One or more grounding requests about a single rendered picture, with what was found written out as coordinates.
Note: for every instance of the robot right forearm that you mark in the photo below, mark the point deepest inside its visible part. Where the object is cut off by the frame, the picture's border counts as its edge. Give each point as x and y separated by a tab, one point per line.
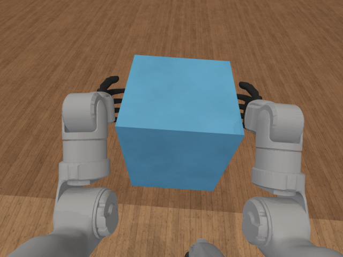
279	134

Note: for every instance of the robot right thigh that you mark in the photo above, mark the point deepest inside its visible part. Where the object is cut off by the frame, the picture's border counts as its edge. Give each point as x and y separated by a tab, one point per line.
204	250

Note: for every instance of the robot right hand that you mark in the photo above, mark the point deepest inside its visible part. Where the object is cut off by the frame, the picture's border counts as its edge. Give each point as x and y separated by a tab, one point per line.
252	91

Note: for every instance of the robot left hand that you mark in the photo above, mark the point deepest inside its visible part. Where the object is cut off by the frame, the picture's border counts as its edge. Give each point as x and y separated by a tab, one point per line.
106	84

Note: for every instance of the robot left forearm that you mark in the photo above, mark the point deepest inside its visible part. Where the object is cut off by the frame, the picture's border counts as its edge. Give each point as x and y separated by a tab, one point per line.
85	120

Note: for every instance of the robot right upper arm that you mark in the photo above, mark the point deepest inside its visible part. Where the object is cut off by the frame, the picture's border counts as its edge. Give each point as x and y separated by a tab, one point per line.
279	227

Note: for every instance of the robot left upper arm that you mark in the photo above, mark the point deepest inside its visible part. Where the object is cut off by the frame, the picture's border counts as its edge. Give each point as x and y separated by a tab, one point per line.
82	218

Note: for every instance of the carton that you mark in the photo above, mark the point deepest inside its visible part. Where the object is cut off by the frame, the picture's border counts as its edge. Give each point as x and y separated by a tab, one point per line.
179	122

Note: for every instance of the robot right shin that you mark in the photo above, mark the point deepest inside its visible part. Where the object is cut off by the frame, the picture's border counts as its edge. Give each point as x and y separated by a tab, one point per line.
201	240

